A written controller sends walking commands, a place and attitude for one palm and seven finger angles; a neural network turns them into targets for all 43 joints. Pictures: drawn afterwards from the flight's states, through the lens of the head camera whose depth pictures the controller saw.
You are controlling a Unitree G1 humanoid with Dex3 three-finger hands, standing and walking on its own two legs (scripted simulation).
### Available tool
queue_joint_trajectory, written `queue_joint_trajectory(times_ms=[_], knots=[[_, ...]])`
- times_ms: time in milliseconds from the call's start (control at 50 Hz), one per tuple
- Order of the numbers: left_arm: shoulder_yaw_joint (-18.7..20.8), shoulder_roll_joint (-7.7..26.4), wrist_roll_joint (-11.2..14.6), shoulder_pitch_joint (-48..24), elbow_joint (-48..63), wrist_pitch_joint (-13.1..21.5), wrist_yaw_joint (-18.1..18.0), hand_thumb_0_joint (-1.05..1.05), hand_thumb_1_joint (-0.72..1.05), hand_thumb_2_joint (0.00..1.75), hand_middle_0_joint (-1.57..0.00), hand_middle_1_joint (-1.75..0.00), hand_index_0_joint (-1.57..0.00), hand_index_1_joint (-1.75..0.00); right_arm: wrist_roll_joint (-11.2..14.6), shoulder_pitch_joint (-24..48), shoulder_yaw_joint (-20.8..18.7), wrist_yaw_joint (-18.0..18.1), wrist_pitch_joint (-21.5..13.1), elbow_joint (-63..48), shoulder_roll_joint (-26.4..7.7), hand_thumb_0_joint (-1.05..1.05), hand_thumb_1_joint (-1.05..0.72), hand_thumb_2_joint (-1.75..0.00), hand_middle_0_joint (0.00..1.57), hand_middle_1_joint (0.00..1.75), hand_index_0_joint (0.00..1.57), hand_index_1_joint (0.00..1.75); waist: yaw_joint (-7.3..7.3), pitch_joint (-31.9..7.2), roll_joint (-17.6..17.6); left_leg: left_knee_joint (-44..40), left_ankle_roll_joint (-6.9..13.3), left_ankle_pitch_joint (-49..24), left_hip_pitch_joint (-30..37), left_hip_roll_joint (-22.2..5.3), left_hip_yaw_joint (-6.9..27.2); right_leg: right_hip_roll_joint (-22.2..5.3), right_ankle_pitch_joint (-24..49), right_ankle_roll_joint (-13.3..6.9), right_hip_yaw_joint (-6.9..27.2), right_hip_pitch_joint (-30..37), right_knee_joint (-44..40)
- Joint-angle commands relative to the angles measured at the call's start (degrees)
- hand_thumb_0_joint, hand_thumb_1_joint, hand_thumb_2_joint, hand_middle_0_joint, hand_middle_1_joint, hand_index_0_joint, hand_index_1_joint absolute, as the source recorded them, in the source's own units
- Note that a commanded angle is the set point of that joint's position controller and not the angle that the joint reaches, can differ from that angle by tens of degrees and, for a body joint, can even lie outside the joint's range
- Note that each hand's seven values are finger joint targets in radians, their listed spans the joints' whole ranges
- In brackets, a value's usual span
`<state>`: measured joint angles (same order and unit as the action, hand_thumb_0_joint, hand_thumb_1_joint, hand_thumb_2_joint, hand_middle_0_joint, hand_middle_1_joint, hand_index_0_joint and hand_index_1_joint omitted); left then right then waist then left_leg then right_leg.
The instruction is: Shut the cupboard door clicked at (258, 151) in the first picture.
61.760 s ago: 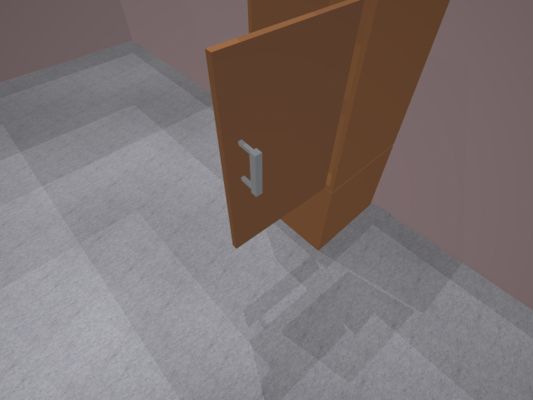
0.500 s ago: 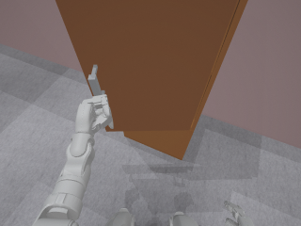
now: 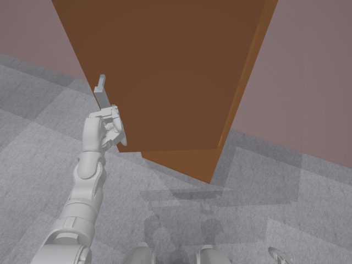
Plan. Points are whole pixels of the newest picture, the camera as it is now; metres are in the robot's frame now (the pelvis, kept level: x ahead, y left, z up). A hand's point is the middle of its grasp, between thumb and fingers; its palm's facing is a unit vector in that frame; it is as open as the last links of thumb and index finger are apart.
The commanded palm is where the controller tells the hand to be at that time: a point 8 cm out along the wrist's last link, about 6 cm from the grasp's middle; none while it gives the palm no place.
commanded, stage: push the door shut along its arc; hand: left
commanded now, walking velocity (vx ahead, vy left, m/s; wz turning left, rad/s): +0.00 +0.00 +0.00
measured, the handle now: (107, 101) +0.50 +0.18 +0.05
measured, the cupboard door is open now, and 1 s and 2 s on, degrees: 26 13 0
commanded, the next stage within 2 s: pull the fist back off the door in 1.82 s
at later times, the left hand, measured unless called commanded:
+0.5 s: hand (119, 114) +0.45 +0.14 +0.06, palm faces -0.10 -0.99 -0.03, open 3.1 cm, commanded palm +0.44 +0.19 +0.06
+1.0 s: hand (137, 96) +0.51 +0.10 +0.06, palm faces -0.25 -0.97 -0.05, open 3.1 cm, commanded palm +0.51 +0.15 +0.06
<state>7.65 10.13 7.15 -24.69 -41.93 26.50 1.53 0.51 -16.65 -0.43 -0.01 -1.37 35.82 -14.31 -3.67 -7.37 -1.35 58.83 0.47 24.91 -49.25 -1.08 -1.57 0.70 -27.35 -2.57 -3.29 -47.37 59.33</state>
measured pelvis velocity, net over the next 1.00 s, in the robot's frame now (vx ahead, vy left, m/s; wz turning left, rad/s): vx -0.01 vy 0.02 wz -0.02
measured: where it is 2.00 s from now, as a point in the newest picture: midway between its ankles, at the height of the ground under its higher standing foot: outside the picture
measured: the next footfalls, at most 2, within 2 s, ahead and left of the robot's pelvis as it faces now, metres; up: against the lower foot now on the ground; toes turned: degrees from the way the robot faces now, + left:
none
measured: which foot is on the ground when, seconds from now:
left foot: down 0.00-1.00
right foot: down 0.00-1.00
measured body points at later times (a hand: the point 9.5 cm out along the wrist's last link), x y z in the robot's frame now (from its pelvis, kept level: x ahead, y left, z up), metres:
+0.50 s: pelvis +0.00 +0.01 -0.01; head +0.09 +0.01 +0.43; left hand +0.45 +0.19 +0.06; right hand +0.07 -0.26 -0.13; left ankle +0.03 +0.12 -0.67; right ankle +0.01 -0.09 -0.67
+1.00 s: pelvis -0.01 +0.02 -0.03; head +0.12 +0.02 +0.40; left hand +0.52 +0.15 +0.06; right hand -0.01 -0.25 -0.14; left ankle +0.03 +0.12 -0.67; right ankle +0.01 -0.09 -0.67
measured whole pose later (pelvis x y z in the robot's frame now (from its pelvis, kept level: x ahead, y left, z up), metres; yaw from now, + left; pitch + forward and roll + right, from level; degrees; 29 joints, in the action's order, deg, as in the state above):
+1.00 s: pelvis -0.01 +0.02 -0.03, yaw -1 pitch +23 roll -2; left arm 13.2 22.9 4.7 -58.4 -70.8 23.4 14.8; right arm -0.2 -22.2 1.0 -1.0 -0.9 37.3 -15.7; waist -11.4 -7.4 -2.9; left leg 66.9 1.7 26.7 -63.5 -1.7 -0.9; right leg 1.1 -27.9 -1.7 -3.9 -60.4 65.1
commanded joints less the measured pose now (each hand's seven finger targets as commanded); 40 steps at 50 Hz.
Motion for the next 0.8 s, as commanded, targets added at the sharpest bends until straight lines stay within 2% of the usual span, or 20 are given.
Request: queue_joint_trajectory(times_ms=[0, 20, 40, 80, 100, 160, 200, 220, 240, 280, 320, 340, 360, 440, 560, 600, 640, 680, 720, 780], knots=[[3.2, 8.7, 1.1, -17.4, 11.8, 3.2, 0.5, 0.0, 0.9, 0.9, -1.3, -1.5, -1.3, -1.5, 0.2, -1.7, -2.5, 0.7, -1.8, -7.1, -7.0, 0.0, -0.9, -0.9, 0.2, 0.3, 0.2, 0.3, 0.39, -20.0, 3.3, -6.6, 1.4, -10.1, 10.3, 1.8, 1.1, -0.1, 17.3, 2.1, 4.7, 13.0, -10.2], [4.0, 10.2, 1.0, -18.8, 12.7, 3.6, 0.9, 0.0, 0.9, 0.9, -1.3, -1.5, -1.3, -1.5, 0.2, -2.2, -2.6, 0.9, -1.8, -7.1, -7.2, 0.0, -0.9, -0.9, 0.2, 0.3, 0.2, 0.3, 0.25, -21.0, 3.0, -6.4, 1.4, -11.3, 10.7, 1.7, 1.5, 0.1, 18.7, 1.9, 4.5, 13.3, -9.3], [2.6, 8.9, 0.9, -20.0, 12.2, 3.7, 1.4, 0.0, 0.9, 0.9, -1.3, -1.5, -1.3, -1.5, 0.3, -1.9, -2.5, 0.8, -1.8, -6.8, -6.9, 0.0, -0.9, -0.9, 0.2, 0.3, 0.2, 0.3, -0.19, -20.5, 2.0, -6.2, 1.4, -11.4, 11.2, 1.7, 1.4, 0.0, 19.3, 1.9, 4.5, 12.5, -9.2], [3.3, 10.6, 0.7, -23.3, 10.4, 4.1, 2.3, 0.0, 0.9, 0.9, -1.3, -1.5, -1.3, -1.5, 0.3, -2.1, -2.4, 1.0, -1.7, -6.1, -7.1, 0.0, -0.9, -0.9, 0.2, 0.3, 0.2, 0.3, -0.95, -19.4, 2.3, -5.8, 1.3, -10.1, 10.4, 1.5, 1.7, 0.0, 17.8, 2.0, 4.7, 11.2, -9.3], [2.0, 9.2, 0.9, -25.3, 9.9, 4.2, 3.0, 0.0, 0.9, 0.9, -1.3, -1.5, -1.3, -1.5, 0.4, -2.1, -2.3, 1.1, -1.9, -6.0, -6.9, 0.0, -0.9, -0.9, 0.2, 0.3, 0.2, 0.3, -1.57, -18.7, 1.9, -5.6, 1.4, -9.3, 9.9, 1.7, 1.6, -0.1, 17.2, 2.1, 4.9, 10.8, -9.6], [2.9, 11.2, 1.4, -29.3, 5.9, 4.1, 4.9, 0.0, 0.9, 0.9, -1.3, -1.5, -1.3, -1.5, 0.6, -2.5, -2.2, 1.5, -1.9, -5.1, -7.3, 0.0, -0.9, -0.9, 0.2, 0.3, 0.2, 0.3, -2.4, -18.5, 2.3, -4.9, 1.5, -8.5, 9.2, 1.6, 1.9, -0.1, 16.2, 2.1, 5.4, 9.6, -9.6], [2.9, 11.1, 1.7, -31.0, 4.0, 3.9, 6.1, 0.0, 0.9, 0.9, -1.3, -1.5, -1.3, -1.5, 0.7, -2.8, -2.2, 1.4, -2.0, -4.9, -7.4, 0.0, -0.9, -0.9, 0.2, 0.3, 0.2, 0.3, -2.24, -19.8, 0.7, -4.7, 1.4, -8.8, 10.0, 1.7, 2.1, 0.0, 16.2, 1.8, 5.1, 9.0, -9.1], [4.6, 13.1, 1.9, -31.7, 3.6, 4.0, 6.6, 0.0, 0.9, 0.9, -1.3, -1.5, -1.3, -1.5, 0.7, -3.5, -2.4, 1.6, -2.1, -4.9, -7.8, 0.0, -0.9, -0.9, 0.2, 0.3, 0.2, 0.3, -1.8, -21.1, -0.3, -4.4, 1.4, -10.1, 10.5, 1.7, 2.5, 0.1, 17.1, 1.6, 4.9, 8.9, -8.3], [3.1, 11.6, 1.9, -32.3, 2.1, 3.7, 7.3, 0.0, 0.9, 0.9, -1.3, -1.5, -1.3, -1.5, 0.8, -3.4, -2.2, 1.5, -2.0, -4.7, -7.6, 0.0, -0.9, -0.9, 0.2, 0.3, 0.2, 0.3, -2.28, -21.4, -0.5, -4.3, 1.3, -10.6, 10.8, 1.6, 2.5, 0.1, 17.7, 1.6, 4.6, 8.3, -8.0], [3.4, 11.9, 2.1, -35.2, -0.4, 3.3, 8.1, 0.0, 0.9, 0.9, -1.3, -1.5, -1.3, -1.5, 0.7, -4.3, -2.3, 1.4, -1.9, -4.3, -7.8, 0.0, -0.9, -0.9, 0.2, 0.3, 0.2, 0.3, -2.86, -21.6, 0.7, -3.9, 1.3, -10.8, 10.5, 1.5, 2.9, 0.3, 17.5, 1.7, 4.3, 7.4, -7.7], [5.8, 14.9, 2.1, -35.7, -1.6, 3.3, 8.7, 0.0, 0.9, 0.9, -1.3, -1.5, -1.3, -1.5, 0.7, -5.2, -2.4, 1.4, -1.8, -4.5, -8.4, 0.0, -0.9, -0.9, 0.2, 0.3, 0.2, 0.3, -2.07, -22.8, -0.5, -3.4, 1.4, -11.9, 10.0, 1.6, 3.0, 0.4, 18.2, 1.4, 4.4, 7.7, -6.9], [3.8, 12.9, 2.0, -38.0, -2.0, 3.2, 9.2, 0.0, 0.9, 0.9, -1.3, -1.5, -1.3, -1.5, 0.7, -5.3, -2.3, 1.2, -1.8, -4.2, -8.2, 0.0, -0.9, -0.9, 0.2, 0.3, 0.2, 0.3, -3.19, -23.3, -0.6, -3.3, 1.4, -12.3, 10.7, 1.5, 3.1, 0.3, 18.7, 1.5, 4.1, 6.8, -6.7], [4.7, 13.8, 1.9, -38.6, -4.0, 3.1, 9.5, 0.0, 0.9, 0.9, -1.3, -1.5, -1.3, -1.5, 0.7, -5.9, -2.4, 1.2, -1.6, -3.8, -8.3, 0.0, -0.9, -0.9, 0.2, 0.3, 0.2, 0.3, -3.25, -22.6, 1.0, -3.0, 1.3, -12.2, 10.1, 1.4, 3.3, 0.4, 18.4, 1.5, 4.0, 6.4, -6.7], [4.7, 14.8, 1.8, -42.4, -5.5, 3.1, 11.1, 0.0, 0.9, 0.9, -1.3, -1.5, -1.3, -1.5, 0.7, -7.0, -2.6, 1.0, -1.4, -3.6, -8.9, 0.0, -0.9, -0.9, 0.2, 0.3, 0.2, 0.3, -4.06, -24.0, -0.5, -2.4, 1.4, -12.4, 10.8, 1.2, 3.8, 0.6, 17.3, 1.3, 3.8, 4.2, -6.1], [4.3, 15.1, 1.5, -47.5, -8.3, 2.8, 12.3, 0.0, 0.9, 0.9, -1.3, -1.5, -1.3, -1.5, 0.4, -9.0, -2.8, 0.7, -1.0, -2.6, -9.5, 0.0, -0.9, -0.9, 0.2, 0.3, 0.2, 0.3, -5.43, -25.4, -2.3, -1.8, 1.3, -13.2, 12.9, 0.8, 4.9, 1.1, 15.6, 1.1, 2.9, 0.3, -5.4], [6.0, 18.0, 1.2, -50.2, -9.6, 2.5, 12.3, 0.0, 0.9, 0.9, -1.3, -1.5, -1.3, -1.5, 0.4, -9.7, -2.7, 0.8, -0.9, -2.2, -9.9, 0.0, -0.9, -0.9, 0.2, 0.3, 0.2, 0.3, -6.05, -24.0, -1.4, -1.6, 1.5, -10.8, 10.4, 0.7, 4.9, 1.1, 13.6, 1.2, 3.3, 0.0, -5.7], [5.1, 17.1, 0.7, -51.4, -10.1, 2.8, 12.5, 0.0, 0.9, 0.9, -1.3, -1.5, -1.3, -1.5, 0.3, -10.1, -2.6, 0.6, -1.1, -2.4, -9.9, 0.0, -0.9, -0.9, 0.2, 0.3, 0.2, 0.3, -5.95, -25.3, -3.5, -1.7, 1.4, -11.7, 12.1, 0.7, 5.5, 1.2, 13.2, 0.9, 2.9, -1.5, -5.0], [4.2, 16.6, 0.4, -53.6, -11.2, 2.4, 12.6, 0.0, 0.9, 0.9, -1.3, -1.5, -1.3, -1.5, 0.2, -10.8, -2.6, 0.4, -1.0, -2.0, -10.1, 0.0, -0.9, -0.9, 0.2, 0.3, 0.2, 0.3, -7.26, -25.0, -3.3, -1.3, 1.5, -11.6, 12.3, 0.5, 5.8, 1.3, 12.7, 1.0, 2.7, -3.1, -5.1], [6.6, 20.1, 0.0, -55.1, -12.6, 2.2, 12.5, 0.0, 0.9, 0.9, -1.3, -1.5, -1.3, -1.5, -0.1, -11.9, -2.6, 0.5, -1.0, -1.8, -10.7, 0.0, -0.9, -0.9, 0.2, 0.3, 0.2, 0.3, -7.32, -25.2, -3.4, -0.9, 1.6, -11.6, 11.6, 0.4, 6.2, 1.5, 12.1, 0.7, 2.5, -3.7, -4.5], [6.3, 19.7, -0.2, -56.8, -13.3, 1.7, 13.0, 0.0, 0.9, 0.9, -1.3, -1.5, -1.3, -1.5, -0.2, -12.3, -2.5, 0.2, -0.9, -1.8, -10.7, 0.0, -0.9, -0.9, 0.2, 0.3, 0.2, 0.3, -7.7, -26.8, -4.6, -0.5, 1.3, -12.6, 12.8, 0.2, 6.5, 1.5, 12.1, 0.8, 2.3, -4.9, -4.2]])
